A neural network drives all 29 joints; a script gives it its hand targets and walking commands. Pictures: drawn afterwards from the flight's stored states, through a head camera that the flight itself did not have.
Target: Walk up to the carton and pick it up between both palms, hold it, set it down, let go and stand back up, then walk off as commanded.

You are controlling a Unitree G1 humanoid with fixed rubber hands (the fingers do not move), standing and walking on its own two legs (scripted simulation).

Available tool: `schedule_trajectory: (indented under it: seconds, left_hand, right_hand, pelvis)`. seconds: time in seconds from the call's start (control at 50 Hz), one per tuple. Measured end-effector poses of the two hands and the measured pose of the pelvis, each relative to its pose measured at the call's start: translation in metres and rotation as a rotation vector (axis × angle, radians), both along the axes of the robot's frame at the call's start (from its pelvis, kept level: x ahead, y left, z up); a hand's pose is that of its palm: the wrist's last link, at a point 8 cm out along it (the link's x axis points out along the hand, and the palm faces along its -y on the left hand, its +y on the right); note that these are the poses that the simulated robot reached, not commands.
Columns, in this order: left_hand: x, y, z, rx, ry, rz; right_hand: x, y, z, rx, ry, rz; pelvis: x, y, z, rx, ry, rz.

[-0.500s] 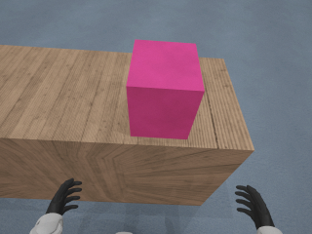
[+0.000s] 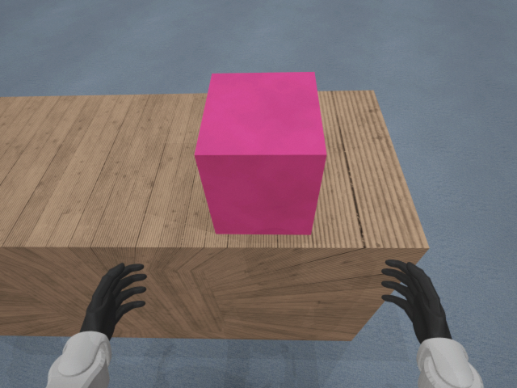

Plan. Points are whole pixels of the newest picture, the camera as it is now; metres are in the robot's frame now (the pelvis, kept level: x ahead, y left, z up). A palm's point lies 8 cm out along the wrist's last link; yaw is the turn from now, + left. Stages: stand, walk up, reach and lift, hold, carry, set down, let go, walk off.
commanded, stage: reach and lift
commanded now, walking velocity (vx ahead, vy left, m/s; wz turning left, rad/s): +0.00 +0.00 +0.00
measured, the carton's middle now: (262, 156) +0.49 +0.02 +0.05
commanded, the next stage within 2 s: none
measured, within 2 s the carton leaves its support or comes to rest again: neither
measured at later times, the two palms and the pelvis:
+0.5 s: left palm (107, 281) +0.24 +0.23 +0.07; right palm (415, 291) +0.23 -0.18 +0.06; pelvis +0.01 +0.00 +0.00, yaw +0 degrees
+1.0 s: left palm (124, 216) +0.32 +0.22 +0.11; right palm (399, 212) +0.33 -0.17 +0.10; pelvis +0.02 +0.00 +0.00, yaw +0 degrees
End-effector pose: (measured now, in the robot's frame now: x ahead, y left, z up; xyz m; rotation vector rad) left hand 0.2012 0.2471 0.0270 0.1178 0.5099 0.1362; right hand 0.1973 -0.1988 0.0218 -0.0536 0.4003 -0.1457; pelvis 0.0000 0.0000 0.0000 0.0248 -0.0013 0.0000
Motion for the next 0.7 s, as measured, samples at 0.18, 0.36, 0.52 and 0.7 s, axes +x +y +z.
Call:
schedule_trajectory:
  seconds: [0.18, 0.36, 0.52, 0.7]
  left_hand:
    - [0.017, -0.009, 0.019, -0.029, -0.108, -0.048]
    - [0.026, -0.011, 0.035, -0.049, -0.196, -0.073]
    - [0.046, -0.014, 0.046, -0.059, -0.213, -0.068]
    - [0.087, -0.023, 0.070, -0.052, -0.245, -0.099]
  right_hand:
    - [0.013, 0.010, 0.023, 0.032, -0.082, -0.003]
    - [0.018, 0.019, 0.044, 0.056, -0.148, -0.005]
    - [0.032, 0.024, 0.043, 0.060, -0.135, 0.014]
    - [0.082, 0.029, 0.054, 0.062, -0.183, 0.027]
  pelvis:
    - [0.007, 0.000, 0.001, 0.001, 0.011, 0.000]
    - [0.010, 0.003, 0.002, -0.004, 0.015, 0.000]
    - [0.008, 0.004, 0.002, -0.005, 0.013, -0.001]
    - [0.012, 0.003, 0.002, -0.004, 0.018, -0.001]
